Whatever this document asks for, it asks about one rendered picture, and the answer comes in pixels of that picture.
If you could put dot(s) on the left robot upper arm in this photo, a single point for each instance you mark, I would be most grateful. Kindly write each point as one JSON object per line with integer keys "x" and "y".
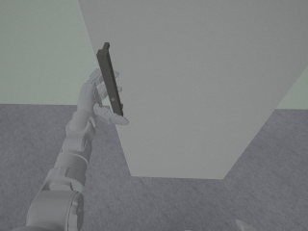
{"x": 56, "y": 211}

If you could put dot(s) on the handle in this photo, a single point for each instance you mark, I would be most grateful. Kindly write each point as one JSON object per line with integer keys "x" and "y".
{"x": 105, "y": 63}

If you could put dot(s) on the left robot forearm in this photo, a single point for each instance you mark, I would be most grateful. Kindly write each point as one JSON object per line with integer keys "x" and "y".
{"x": 68, "y": 173}

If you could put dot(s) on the fridge door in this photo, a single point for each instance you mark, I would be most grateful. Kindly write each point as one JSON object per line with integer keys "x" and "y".
{"x": 199, "y": 78}

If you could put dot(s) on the left robot hand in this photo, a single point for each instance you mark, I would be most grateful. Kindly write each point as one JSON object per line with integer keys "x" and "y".
{"x": 89, "y": 95}

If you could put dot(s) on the right robot hand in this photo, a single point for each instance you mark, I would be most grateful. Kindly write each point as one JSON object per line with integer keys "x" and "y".
{"x": 244, "y": 226}

